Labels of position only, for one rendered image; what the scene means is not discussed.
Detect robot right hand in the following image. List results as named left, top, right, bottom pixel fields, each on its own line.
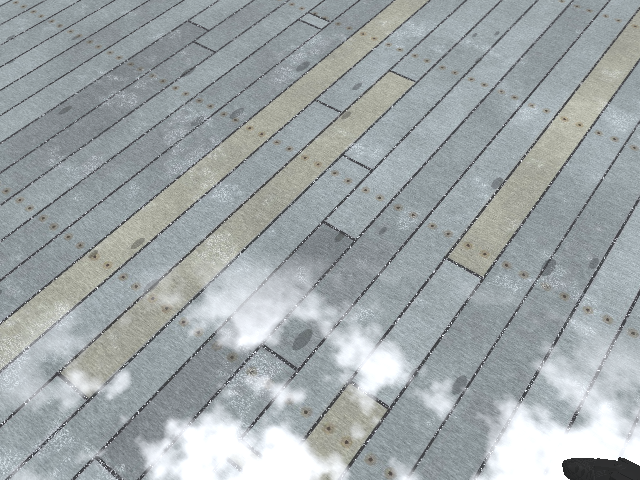
left=562, top=457, right=640, bottom=480

